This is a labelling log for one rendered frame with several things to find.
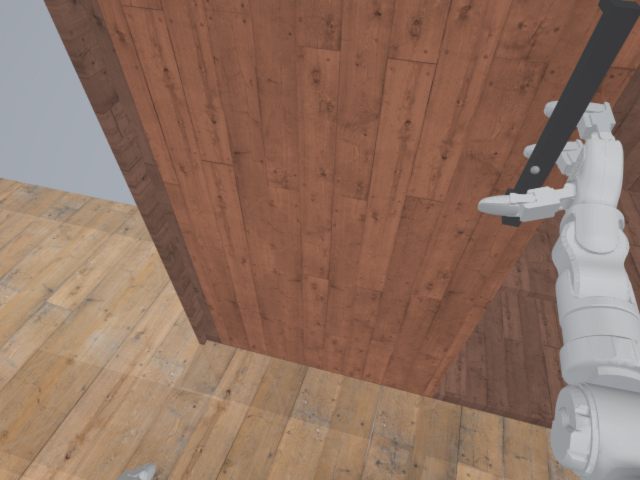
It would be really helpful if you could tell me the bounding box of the robot right hand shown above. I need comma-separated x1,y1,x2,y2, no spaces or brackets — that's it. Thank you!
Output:
478,101,623,222

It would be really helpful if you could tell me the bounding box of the handle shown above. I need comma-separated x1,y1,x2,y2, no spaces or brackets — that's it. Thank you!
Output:
502,0,640,227

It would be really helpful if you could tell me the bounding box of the robot right upper arm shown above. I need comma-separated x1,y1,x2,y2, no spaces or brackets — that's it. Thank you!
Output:
550,382,640,480

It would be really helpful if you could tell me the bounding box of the right robot forearm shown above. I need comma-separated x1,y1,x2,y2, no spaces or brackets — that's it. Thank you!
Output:
552,203,640,393

